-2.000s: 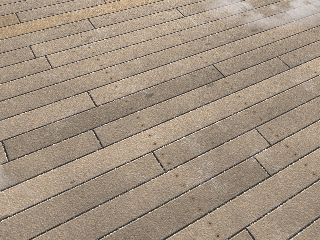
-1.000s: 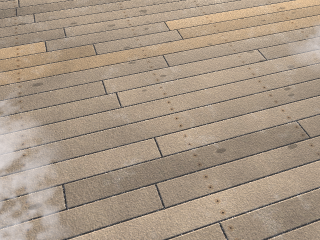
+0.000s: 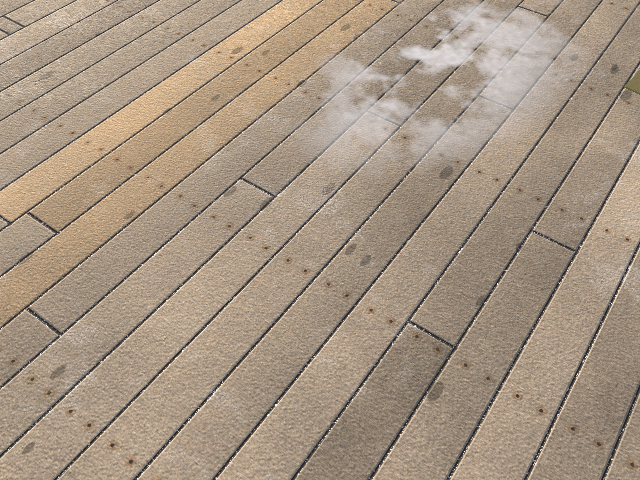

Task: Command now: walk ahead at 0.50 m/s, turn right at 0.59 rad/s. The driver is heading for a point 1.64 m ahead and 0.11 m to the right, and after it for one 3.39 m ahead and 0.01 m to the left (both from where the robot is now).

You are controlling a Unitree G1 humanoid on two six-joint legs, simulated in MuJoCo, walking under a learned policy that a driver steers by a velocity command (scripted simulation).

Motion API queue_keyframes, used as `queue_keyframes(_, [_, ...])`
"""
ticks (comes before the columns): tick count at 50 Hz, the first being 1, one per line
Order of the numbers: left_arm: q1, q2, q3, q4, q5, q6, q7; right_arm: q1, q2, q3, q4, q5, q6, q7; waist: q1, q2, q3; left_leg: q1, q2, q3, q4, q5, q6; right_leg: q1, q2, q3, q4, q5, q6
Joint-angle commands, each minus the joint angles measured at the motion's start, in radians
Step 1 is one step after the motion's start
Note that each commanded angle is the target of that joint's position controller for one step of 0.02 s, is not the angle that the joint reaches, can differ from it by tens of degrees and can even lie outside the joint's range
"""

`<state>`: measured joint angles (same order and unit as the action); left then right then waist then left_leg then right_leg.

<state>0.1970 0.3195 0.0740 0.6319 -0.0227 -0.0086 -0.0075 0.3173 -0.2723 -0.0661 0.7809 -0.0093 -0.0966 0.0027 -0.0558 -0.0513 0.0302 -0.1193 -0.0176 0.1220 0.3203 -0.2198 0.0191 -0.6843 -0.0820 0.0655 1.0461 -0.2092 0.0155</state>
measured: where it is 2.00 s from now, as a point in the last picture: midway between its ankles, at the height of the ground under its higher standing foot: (378, 414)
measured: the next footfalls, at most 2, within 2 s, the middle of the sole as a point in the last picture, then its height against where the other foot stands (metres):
right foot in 0.24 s outside the picture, level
left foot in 0.74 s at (324, 410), level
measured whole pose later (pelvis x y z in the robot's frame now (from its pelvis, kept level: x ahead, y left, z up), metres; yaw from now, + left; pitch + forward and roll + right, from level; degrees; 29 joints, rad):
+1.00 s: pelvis +0.55 -0.09 +0.00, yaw -19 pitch +1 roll +1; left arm 0.18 0.29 0.05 0.70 0.00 -0.04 0.01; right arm 0.26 -0.26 -0.03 0.81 -0.01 -0.08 0.02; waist -0.03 -0.04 0.05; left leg -0.21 -0.05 0.03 0.34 -0.16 0.06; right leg -0.57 -0.05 0.05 0.88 -0.27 0.04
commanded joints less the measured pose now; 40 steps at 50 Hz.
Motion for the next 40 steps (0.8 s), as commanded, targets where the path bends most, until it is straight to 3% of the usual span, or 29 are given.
queue_keyframes(1, [-0.049,0.023,0.0,-0.072,0.001,-0.018,-0.014,-0.077,-0.163,-0.038,-0.059,0.004,-0.013,-0.006,0.014,0.115,0.006,0.04,0.265,-0.114,-0.158,0.263,0.154,-0.038,-0.028,0.003,-0.146,0.156,0.001])
queue_keyframes(4, [-0.149,0.004,-0.009,-0.098,0.0,-0.026,-0.034,-0.037,-0.187,-0.043,-0.031,0.013,-0.001,-0.01,-0.026,0.108,0.032,0.074,0.265,-0.04,-0.155,0.272,0.133,0.005,-0.011,-0.054,-0.296,0.228,-0.018])
queue_keyframes(7, [-0.205,0.014,-0.006,-0.128,-0.005,-0.026,-0.05,-0.009,-0.213,-0.051,-0.007,0.03,0.015,-0.008,-0.031,0.114,0.055,0.157,0.295,-0.003,-0.125,0.353,0.115,0.016,0.006,-0.09,-0.38,0.165,-0.054])
queue_keyframes(9, [-0.179,0.043,0.01,-0.136,0.001,-0.022,-0.054,-0.015,-0.241,-0.06,-0.004,0.04,0.027,-0.012,0.006,0.14,0.022,0.201,0.3,0.036,-0.022,0.652,0.096,0.103,0.058,-0.14,-0.409,0.062,-0.094])
queue_keyframes(10, [-0.119,0.07,0.025,-0.127,0.005,-0.017,-0.052,-0.018,-0.258,-0.065,-0.005,0.045,0.034,-0.016,0.048,0.156,-0.024,0.21,0.295,0.056,0.084,0.826,0.085,0.196,0.098,-0.168,-0.416,0.014,-0.119])
queue_keyframes(11, [0.02,0.109,0.05,-0.092,0.003,-0.013,-0.047,-0.032,-0.259,-0.064,-0.008,0.049,0.041,-0.02,0.132,0.144,-0.097,0.169,0.271,0.087,0.265,0.907,0.064,0.381,0.144,-0.188,-0.471,0.046,-0.153])
queue_keyframes(12, [0.201,0.17,0.083,-0.046,0.0,-0.004,-0.031,-0.024,-0.228,-0.051,-0.018,0.04,0.039,-0.025,0.217,0.101,-0.186,-0.018,0.236,0.098,0.522,0.763,0.026,0.68,0.137,-0.12,-0.499,0.092,-0.196])
queue_keyframes(13, [0.224,0.292,0.104,-0.039,-0.011,-0.005,-0.014,0.05,-0.091,-0.006,-0.076,-0.01,0.023,-0.015,0.134,-0.18,-0.26,-0.483,0.082,0.076,0.902,-0.129,-0.037,1.043,-0.135,0.382,-0.529,0.012,-0.35])
queue_keyframes(14, [0.241,0.263,0.086,-0.078,-0.005,-0.025,-0.02,0.004,-0.116,0.004,-0.101,0.008,-0.016,-0.003,0.16,-0.155,-0.448,-0.632,-0.015,-0.177,1.083,-0.39,-0.042,1.136,-0.258,0.798,-0.709,-0.168,-0.46])
queue_keyframes(15, [0.215,0.189,0.063,-0.064,0.004,-0.04,-0.027,-0.106,-0.19,-0.017,-0.129,0.049,-0.035,0.007,0.188,-0.066,-0.324,-0.727,0.043,-0.223,1.088,-0.295,-0.025,1.065,-0.231,0.664,-0.746,-0.146,-0.394])
queue_keyframes(16, [0.172,0.161,0.053,-0.058,0.002,-0.048,-0.026,-0.133,-0.177,-0.009,-0.139,0.05,-0.047,0.007,0.154,-0.027,-0.209,-0.715,0.081,-0.211,1.004,-0.209,-0.01,0.919,-0.19,0.534,-0.748,-0.074,-0.357])
queue_keyframes(17, [0.101,0.134,0.043,-0.065,0.003,-0.05,-0.024,-0.132,-0.171,-0.009,-0.126,0.024,-0.049,-0.001,0.105,0.037,-0.141,-0.654,0.116,-0.209,0.916,-0.154,-0.016,0.772,-0.148,0.437,-0.75,0.036,-0.326])
queue_keyframes(18, [0.053,0.111,0.033,-0.078,0.014,-0.052,-0.021,-0.115,-0.179,-0.016,-0.119,0.006,-0.041,-0.004,0.067,0.027,-0.109,-0.582,0.136,-0.213,0.861,-0.115,-0.023,0.662,-0.122,0.378,-0.77,0.138,-0.319])
queue_keyframes(20, [0.018,0.105,0.029,-0.077,0.02,-0.057,-0.014,-0.08,-0.17,-0.017,-0.107,0.0,-0.02,0.0,0.031,0.004,-0.095,-0.51,0.145,-0.203,0.795,-0.093,-0.049,0.558,-0.104,0.32,-0.799,0.263,-0.328])
queue_keyframes(22, [0.036,0.106,0.027,-0.052,0.017,-0.061,-0.002,-0.096,-0.134,-0.006,-0.101,-0.005,-0.004,0.001,0.033,0.015,-0.075,-0.491,0.138,-0.172,0.707,-0.026,-0.075,0.485,-0.077,0.233,-0.817,0.332,-0.318])
queue_keyframes(27, [0.11,0.123,0.025,0.006,0.011,-0.06,0.013,-0.277,-0.078,0.022,-0.134,0.004,-0.006,0.015,0.113,-0.012,-0.023,-0.419,0.094,-0.147,0.349,0.32,-0.083,0.438,-0.02,0.123,-0.828,0.217,-0.246])
queue_keyframes(30, [0.165,0.135,0.026,0.043,0.004,-0.061,0.009,-0.35,-0.097,0.018,-0.157,0.018,-0.014,0.027,0.145,-0.018,0.01,-0.428,0.077,-0.157,0.256,0.344,-0.058,0.504,-0.065,0.168,-0.811,0.15,-0.242])
queue_keyframes(32, [0.188,0.134,0.026,0.063,0.003,-0.055,0.01,-0.368,-0.112,0.012,-0.171,0.016,-0.019,0.035,0.146,-0.023,0.02,-0.456,0.07,-0.164,0.211,0.284,-0.029,0.587,-0.102,0.204,-0.77,0.173,-0.233])
queue_keyframes(35, [0.183,0.14,0.03,0.08,0.005,-0.041,0.014,-0.306,-0.132,0.0,-0.164,0.015,-0.025,0.039,0.103,-0.054,0.007,-0.384,0.045,-0.138,0.171,0.158,0.019,0.665,-0.125,0.226,-0.693,0.34,-0.204])
queue_keyframes(36, [0.166,0.133,0.026,0.078,0.006,-0.038,0.014,-0.216,-0.152,-0.014,-0.141,0.011,-0.026,0.034,0.051,-0.045,-0.045,-0.254,0.018,-0.109,0.137,0.166,0.046,0.662,-0.085,0.194,-0.592,0.497,-0.182])
queue_keyframes(37, [0.16,0.103,0.013,0.068,0.015,-0.036,0.015,-0.076,-0.192,-0.031,-0.114,0.003,-0.029,0.028,-0.014,-0.018,-0.167,-0.023,0.08,-0.158,0.174,0.221,0.094,0.587,-0.032,0.146,-0.399,0.515,-0.15])
queue_keyframes(38, [0.244,0.042,-0.008,0.048,0.016,-0.047,0.015,0.063,-0.277,-0.053,-0.099,-0.013,-0.027,0.024,-0.026,0.155,-0.339,0.365,0.293,-0.485,0.187,0.163,0.226,0.272,0.094,0.066,-0.045,0.244,-0.078])
queue_keyframes(39, [0.286,0.025,-0.018,0.056,0.006,-0.059,0.015,0.134,-0.246,-0.051,-0.061,0.01,-0.017,0.033,-0.032,0.361,-0.41,0.505,0.41,-0.841,0.031,-0.062,0.311,0.039,0.182,0.066,0.194,-0.347,-0.037])
queue_keyframes(40, [0.204,0.112,0.002,0.047,-0.009,-0.065,0.013,0.085,-0.181,-0.028,-0.07,0.025,-0.012,0.032,-0.047,0.242,-0.271,0.414,0.398,-0.806,-0.009,-0.123,0.274,-0.064,0.13,0.116,0.278,-0.341,-0.037])
Over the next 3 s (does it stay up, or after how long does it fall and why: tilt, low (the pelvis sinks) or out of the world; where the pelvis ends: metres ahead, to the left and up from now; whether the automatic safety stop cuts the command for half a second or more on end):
stays up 1.06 -0.22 0.00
